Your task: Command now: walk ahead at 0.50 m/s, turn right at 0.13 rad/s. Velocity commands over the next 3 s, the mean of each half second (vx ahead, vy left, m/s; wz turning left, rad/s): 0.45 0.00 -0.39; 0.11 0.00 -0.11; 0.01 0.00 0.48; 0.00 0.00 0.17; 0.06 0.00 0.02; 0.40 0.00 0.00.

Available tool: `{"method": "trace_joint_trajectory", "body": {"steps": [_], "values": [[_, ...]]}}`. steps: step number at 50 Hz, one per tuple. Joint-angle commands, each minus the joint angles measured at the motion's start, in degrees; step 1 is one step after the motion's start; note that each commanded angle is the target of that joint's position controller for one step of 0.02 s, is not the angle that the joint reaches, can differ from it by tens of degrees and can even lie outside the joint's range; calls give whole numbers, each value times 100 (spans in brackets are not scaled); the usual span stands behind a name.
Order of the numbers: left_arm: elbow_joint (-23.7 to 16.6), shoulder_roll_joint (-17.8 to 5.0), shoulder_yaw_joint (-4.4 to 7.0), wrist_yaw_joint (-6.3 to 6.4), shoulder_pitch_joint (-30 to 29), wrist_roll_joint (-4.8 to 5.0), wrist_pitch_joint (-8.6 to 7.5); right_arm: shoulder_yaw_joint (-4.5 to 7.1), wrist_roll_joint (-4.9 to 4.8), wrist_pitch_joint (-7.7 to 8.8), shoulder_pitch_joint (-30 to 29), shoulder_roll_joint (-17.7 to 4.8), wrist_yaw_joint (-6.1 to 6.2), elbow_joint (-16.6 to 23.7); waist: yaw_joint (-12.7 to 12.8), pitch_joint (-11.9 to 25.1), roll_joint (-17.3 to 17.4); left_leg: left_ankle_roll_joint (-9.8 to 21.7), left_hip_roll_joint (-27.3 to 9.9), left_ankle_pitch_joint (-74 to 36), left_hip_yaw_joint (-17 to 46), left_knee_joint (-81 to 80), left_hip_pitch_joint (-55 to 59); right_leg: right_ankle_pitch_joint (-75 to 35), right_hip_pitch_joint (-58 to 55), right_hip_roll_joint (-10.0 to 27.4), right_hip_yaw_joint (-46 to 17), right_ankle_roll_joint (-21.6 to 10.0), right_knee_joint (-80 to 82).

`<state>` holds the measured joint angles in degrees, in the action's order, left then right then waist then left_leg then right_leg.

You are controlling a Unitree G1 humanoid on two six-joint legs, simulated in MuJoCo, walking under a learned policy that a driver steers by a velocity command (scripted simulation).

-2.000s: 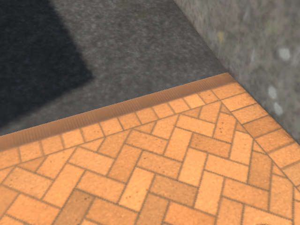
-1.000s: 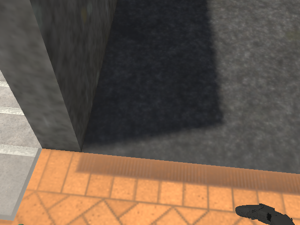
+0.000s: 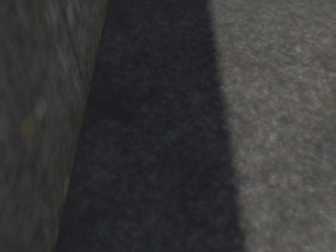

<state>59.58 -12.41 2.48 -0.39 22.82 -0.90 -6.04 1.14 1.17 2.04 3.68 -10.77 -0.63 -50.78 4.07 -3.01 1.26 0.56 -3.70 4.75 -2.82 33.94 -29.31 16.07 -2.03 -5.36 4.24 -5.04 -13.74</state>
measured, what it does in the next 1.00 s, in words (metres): walks ahead, turning right: left foot, then right foot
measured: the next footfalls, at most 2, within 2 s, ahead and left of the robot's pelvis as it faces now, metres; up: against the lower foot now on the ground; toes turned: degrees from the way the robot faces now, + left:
left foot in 0.08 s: +0.19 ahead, +0.11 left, +0.00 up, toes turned +2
right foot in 0.52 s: +0.41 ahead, -0.18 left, +0.03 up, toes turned -23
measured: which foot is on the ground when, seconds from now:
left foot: up 0.00-0.06, down 0.08-0.54, up 0.56-1.00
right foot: down 0.00-0.08, up 0.10-0.50, down 0.52-1.00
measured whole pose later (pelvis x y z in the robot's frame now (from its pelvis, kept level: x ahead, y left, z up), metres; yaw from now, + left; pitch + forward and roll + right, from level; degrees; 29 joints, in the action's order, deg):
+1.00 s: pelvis +0.32 -0.08 +0.02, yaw -15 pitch +0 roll +0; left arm 48.0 -11.5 1.9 2.9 9.6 -1.4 1.2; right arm 3.3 1.4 -4.1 15.2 -11.8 0.6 -51.0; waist -0.6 -1.1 -0.1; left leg 0.2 -1.1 25.9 -1.6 50.4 -23.5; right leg 15.0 16.6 -1.4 8.7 -2.2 -22.7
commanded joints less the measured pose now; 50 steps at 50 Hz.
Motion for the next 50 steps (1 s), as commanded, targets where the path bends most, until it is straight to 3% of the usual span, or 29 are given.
{"method": "trace_joint_trajectory", "body": {"steps": [1,3,4,5,6,7,9,10,13,17,18,19,21,22,24,25,26,27,28,29,30,31,32,33,34,37,41,44,50], "values": [[-58,-859,167,65,241,-26,-2,97,21,176,-181,-452,72,422,-205,-104,-410,166,227,398,-117,-279,389,-3712,138,1776,-1037,-737,-230],[-84,-856,156,84,60,21,1,214,134,321,1150,-680,169,44,-804,486,-181,404,328,387,-39,-970,2157,-4422,639,1388,-817,-510,-1650],[-299,-544,34,57,-87,125,-18,352,288,393,2270,-1186,220,-163,-1254,1262,268,793,-819,840,1175,-1157,3601,-3199,1551,1031,-563,-327,-3168],[-346,210,-131,39,682,327,39,549,277,358,2684,-1834,198,-285,-990,1850,1570,1737,-2355,1203,3539,-1657,4965,986,3416,65,-75,-82,-5162],[-287,-636,68,104,210,117,122,456,170,281,2168,-1260,157,-198,-957,1347,385,1646,-2142,1991,3551,-1926,4376,1413,4033,370,-615,-191,-5731],[-472,-668,128,70,-261,82,121,352,119,265,1431,-960,139,-47,-762,670,282,1385,-1796,2014,2600,-2113,3729,813,4165,669,-749,-232,-5568],[-574,-516,157,-10,-512,14,229,233,64,324,1130,-557,159,-67,-563,258,250,993,-1370,1073,1492,-2435,3014,285,3921,917,-620,-128,-5293],[-575,-387,151,-56,-397,-31,306,225,27,373,1142,-579,204,-140,-443,195,443,953,-1345,428,1115,-2407,2629,215,3637,973,-573,-17,-5326],[-810,-161,146,-147,-682,-100,499,262,-55,533,1383,-666,179,-355,-313,83,329,970,-1297,-90,476,-2617,2380,-48,3930,1066,-423,170,-5600],[-1129,-177,164,-188,-1310,-148,582,245,23,557,1514,-604,182,-465,-284,-93,445,862,-1140,-189,-228,-2654,2317,-534,4522,1188,-311,354,-5362],[-1246,-153,150,-179,-1531,-195,591,285,30,559,1580,-766,213,-490,-281,-275,280,910,-1183,-397,-353,-2662,2226,-602,4523,1234,-267,385,-5046],[-1340,-107,119,-184,-1705,-162,609,278,63,530,1542,-723,236,-473,-258,-385,187,846,-1103,-588,-545,-2651,2220,-848,4412,1248,-228,370,-4488],[-1446,10,47,-206,-1880,-144,631,312,32,493,1446,-853,247,-394,-267,-382,309,704,-1036,-1462,-949,-2458,2094,-927,3660,1113,70,294,-3344],[-1476,-57,49,-231,-1931,-118,646,315,29,454,1437,-876,223,-384,-330,-223,577,624,-1011,-2074,-1069,-2210,2320,-855,3421,942,280,238,-3053],[-1469,-289,131,-233,-1701,-100,633,391,-19,334,1579,-1106,241,-394,-288,119,640,504,-1081,-3528,-1161,-1265,2752,-519,2950,555,596,41,-2704],[-1382,-383,178,-226,-1261,-105,589,421,-51,257,1566,-1189,258,-355,-126,429,608,463,-1073,-4022,-1181,-473,2847,-437,2473,312,696,-96,-2509],[-1169,-470,231,-189,-445,-170,484,422,-78,195,1518,-1194,229,-294,229,889,310,353,-922,-3771,-1293,790,2630,-854,1540,99,592,-254,-1986],[-1104,-1137,420,-131,61,-265,404,394,-85,191,1824,-1087,201,-153,369,1539,-567,16,-630,-1412,-1250,2498,1472,-2563,77,920,-543,-577,-1740],[-1247,-1733,554,-40,-149,-147,450,252,14,152,2297,-445,116,5,-215,2142,-1453,-246,58,3564,-780,4376,-129,-4958,-1226,2423,-2505,-1188,-2114],[-1483,-1928,615,51,-2,-18,580,256,-34,135,1898,-629,80,217,217,2940,-916,-262,357,3137,294,5166,-595,-3601,-1189,2754,-3843,-1664,-961],[-1539,-1724,569,123,-472,-51,660,249,-60,110,1350,-648,91,338,85,2119,-435,-202,95,2451,447,5258,-1030,-2109,-480,2634,-3411,-1539,-625],[-1563,-1297,448,141,-889,8,684,254,-23,105,1106,-651,116,405,-105,1283,-333,-185,-107,2000,399,4932,-1054,-1876,426,2305,-2814,-1344,-602],[-1555,-936,333,134,-1165,35,670,253,22,48,1201,-635,149,340,-371,888,-306,-176,-222,1800,402,4594,-741,-2086,1119,1995,-2210,-1100,-526],[-1579,-630,239,120,-1246,51,630,272,84,-64,1374,-686,182,248,-499,722,-318,-145,-270,1674,373,4343,-250,-2511,1674,1718,-1701,-862,-521],[-1636,-573,190,122,-1399,-18,601,254,71,-192,1719,-607,188,147,-663,962,-424,-140,-135,1558,260,4347,57,-2429,1836,1698,-1432,-850,-441],[-1537,-562,130,107,-1288,-111,489,233,15,-386,1839,-460,185,27,-711,1051,-427,-105,2,1475,287,3981,346,-2077,2007,1689,-1132,-813,-223],[-1420,-551,76,213,-1159,-102,541,272,46,-548,1242,-572,200,120,-431,556,-588,-128,131,1655,466,2956,115,-109,1867,1862,-1198,-677,254],[-1432,-745,126,314,-1170,-55,615,304,49,-572,1020,-614,176,239,-359,545,-565,-131,194,1831,392,2439,-12,166,1414,2077,-1215,-712,220],[-1384,-840,190,389,-1169,-54,727,310,5,-549,1149,-500,113,349,-306,517,-653,55,306,2317,-49,1280,608,365,1318,2181,-928,-717,11]]}}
